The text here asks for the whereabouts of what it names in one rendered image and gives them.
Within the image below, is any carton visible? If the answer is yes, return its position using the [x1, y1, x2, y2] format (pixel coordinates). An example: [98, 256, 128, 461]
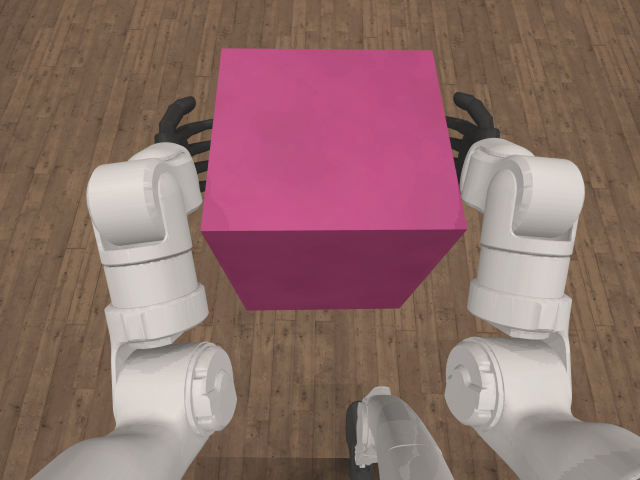
[201, 48, 467, 311]

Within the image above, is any right robot shin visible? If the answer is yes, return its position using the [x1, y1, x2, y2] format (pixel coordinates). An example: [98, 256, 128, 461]
[355, 386, 391, 465]

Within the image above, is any right robot hand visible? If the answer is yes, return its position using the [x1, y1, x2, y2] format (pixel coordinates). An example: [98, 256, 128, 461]
[445, 92, 500, 193]

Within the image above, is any right robot forearm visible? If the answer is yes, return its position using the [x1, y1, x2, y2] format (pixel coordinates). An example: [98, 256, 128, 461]
[460, 138, 585, 403]

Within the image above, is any left robot forearm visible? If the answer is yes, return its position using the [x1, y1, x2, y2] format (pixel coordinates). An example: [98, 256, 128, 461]
[86, 142, 209, 421]

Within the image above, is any left robot hand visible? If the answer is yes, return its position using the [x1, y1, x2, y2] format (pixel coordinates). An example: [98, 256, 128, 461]
[154, 96, 213, 192]

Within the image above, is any right robot thigh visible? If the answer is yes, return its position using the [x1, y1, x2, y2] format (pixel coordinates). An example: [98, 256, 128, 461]
[357, 395, 454, 480]

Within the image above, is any robot left upper arm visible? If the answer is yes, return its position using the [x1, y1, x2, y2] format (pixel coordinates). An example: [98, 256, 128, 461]
[30, 341, 237, 480]

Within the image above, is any robot right upper arm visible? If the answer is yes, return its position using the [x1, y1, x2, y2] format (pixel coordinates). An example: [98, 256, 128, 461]
[444, 337, 640, 480]

